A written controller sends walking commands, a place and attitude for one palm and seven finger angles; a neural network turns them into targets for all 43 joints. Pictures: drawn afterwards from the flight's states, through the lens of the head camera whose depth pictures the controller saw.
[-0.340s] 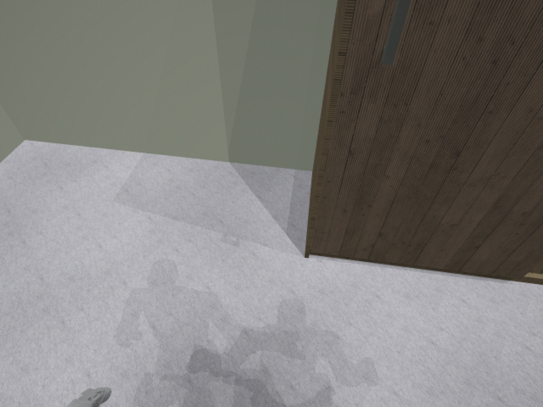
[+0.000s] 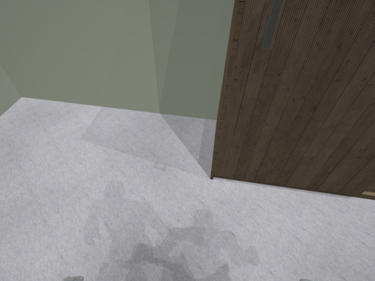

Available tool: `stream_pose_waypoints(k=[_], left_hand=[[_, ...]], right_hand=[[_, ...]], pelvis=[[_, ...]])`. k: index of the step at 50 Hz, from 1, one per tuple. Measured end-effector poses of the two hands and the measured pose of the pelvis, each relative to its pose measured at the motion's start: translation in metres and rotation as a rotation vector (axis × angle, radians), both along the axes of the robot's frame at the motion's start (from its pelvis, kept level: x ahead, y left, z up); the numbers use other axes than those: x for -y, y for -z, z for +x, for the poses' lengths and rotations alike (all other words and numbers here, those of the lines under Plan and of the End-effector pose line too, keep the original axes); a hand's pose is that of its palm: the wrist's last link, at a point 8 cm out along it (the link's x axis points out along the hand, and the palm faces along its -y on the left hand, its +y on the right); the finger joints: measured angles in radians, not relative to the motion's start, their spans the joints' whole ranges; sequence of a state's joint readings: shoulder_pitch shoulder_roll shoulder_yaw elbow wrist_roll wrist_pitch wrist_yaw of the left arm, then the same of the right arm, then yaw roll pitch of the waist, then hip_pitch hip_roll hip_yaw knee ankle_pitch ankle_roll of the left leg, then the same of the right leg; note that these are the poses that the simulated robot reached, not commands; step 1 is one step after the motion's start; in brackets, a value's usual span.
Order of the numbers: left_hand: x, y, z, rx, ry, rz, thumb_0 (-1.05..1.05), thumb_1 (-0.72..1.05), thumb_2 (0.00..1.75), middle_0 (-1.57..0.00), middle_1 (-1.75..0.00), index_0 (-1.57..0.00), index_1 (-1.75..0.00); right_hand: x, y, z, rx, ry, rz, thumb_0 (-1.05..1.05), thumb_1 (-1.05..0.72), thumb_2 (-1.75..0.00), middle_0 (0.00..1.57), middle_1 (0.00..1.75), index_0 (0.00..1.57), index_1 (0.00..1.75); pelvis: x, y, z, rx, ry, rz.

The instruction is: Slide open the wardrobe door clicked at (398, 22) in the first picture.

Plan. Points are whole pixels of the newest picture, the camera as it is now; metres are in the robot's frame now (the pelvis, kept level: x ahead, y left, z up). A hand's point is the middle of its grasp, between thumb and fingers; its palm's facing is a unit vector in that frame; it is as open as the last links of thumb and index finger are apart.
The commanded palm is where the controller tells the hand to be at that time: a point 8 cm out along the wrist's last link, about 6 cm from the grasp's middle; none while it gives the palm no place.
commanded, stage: stand and wait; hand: left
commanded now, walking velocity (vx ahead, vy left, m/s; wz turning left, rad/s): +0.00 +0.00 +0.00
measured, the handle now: (271, 18) +0.82 -0.20 +0.22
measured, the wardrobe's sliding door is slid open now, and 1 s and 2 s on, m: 0.00 0.00 0.00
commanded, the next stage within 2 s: look at it before walking up in 0.48 s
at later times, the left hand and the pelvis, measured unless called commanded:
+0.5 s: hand out of the picture +0.06 +0.24 -0.15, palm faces -0.03 -0.94 -0.34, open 7.4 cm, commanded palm none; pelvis -0.02 -0.01 +0.00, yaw +0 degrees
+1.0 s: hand out of the picture +0.06 +0.24 -0.15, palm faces -0.03 -0.94 -0.33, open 7.4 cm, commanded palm none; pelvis -0.01 +0.00 +0.00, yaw +0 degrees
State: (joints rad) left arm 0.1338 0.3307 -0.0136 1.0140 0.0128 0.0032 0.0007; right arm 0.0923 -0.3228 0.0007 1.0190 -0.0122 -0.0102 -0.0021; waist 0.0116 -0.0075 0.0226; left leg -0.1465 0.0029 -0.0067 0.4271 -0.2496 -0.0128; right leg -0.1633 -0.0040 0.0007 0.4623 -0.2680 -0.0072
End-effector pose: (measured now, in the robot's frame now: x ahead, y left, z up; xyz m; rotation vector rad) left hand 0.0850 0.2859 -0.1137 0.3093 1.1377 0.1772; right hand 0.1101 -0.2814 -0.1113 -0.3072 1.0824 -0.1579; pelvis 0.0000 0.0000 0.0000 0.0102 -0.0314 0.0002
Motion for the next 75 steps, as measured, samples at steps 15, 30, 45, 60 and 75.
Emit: stream_pose_waypoints(k=[15, 30, 45, 60, 75], left_hand=[[0.000, 0.002, -0.033, -0.081, -0.022, 0.013, 0.01, 0.90, 0.89, -0.21, -0.30, -0.20, -0.30], [0.003, 0.000, -0.028, -0.051, -0.006, 0.004, 0.01, 0.90, 0.89, -0.21, -0.30, -0.20, -0.30], [-0.001, 0.002, -0.033, -0.077, -0.015, 0.005, 0.01, 0.90, 0.89, -0.21, -0.30, -0.20, -0.30], [-0.003, 0.001, -0.030, -0.074, -0.021, 0.007, 0.01, 0.90, 0.89, -0.21, -0.30, -0.20, -0.30], [0.044, 0.022, -0.041, -0.224, -0.003, -0.072, 0.01, 0.91, 0.89, -0.20, -0.30, -0.20, -0.30]], right_hand=[[0.018, 0.007, -0.052, -0.125, 0.051, -0.016, 0.01, -0.90, -0.90, 0.20, 0.30, 0.20, 0.30], [0.016, 0.006, -0.066, -0.129, 0.061, -0.008, 0.01, -0.90, -0.90, 0.20, 0.30, 0.20, 0.30], [0.011, 0.007, -0.064, -0.145, 0.057, -0.006, 0.01, -0.90, -0.90, 0.20, 0.30, 0.20, 0.30], [0.012, 0.004, -0.046, -0.114, 0.045, -0.011, 0.01, -0.90, -0.90, 0.20, 0.30, 0.20, 0.30], [0.000, 0.027, -0.076, -0.164, 0.156, 0.084, 0.01, -0.90, -0.90, 0.20, 0.30, 0.20, 0.30]], pelvis=[[0.007, -0.003, -0.010, 0.006, 0.003, -0.004], [0.007, -0.004, -0.018, 0.009, 0.006, -0.005], [0.004, -0.005, -0.015, 0.001, 0.004, -0.005], [0.004, -0.005, -0.010, 0.003, 0.003, -0.005], [0.025, 0.003, 0.016, -0.018, 0.085, 0.015]])
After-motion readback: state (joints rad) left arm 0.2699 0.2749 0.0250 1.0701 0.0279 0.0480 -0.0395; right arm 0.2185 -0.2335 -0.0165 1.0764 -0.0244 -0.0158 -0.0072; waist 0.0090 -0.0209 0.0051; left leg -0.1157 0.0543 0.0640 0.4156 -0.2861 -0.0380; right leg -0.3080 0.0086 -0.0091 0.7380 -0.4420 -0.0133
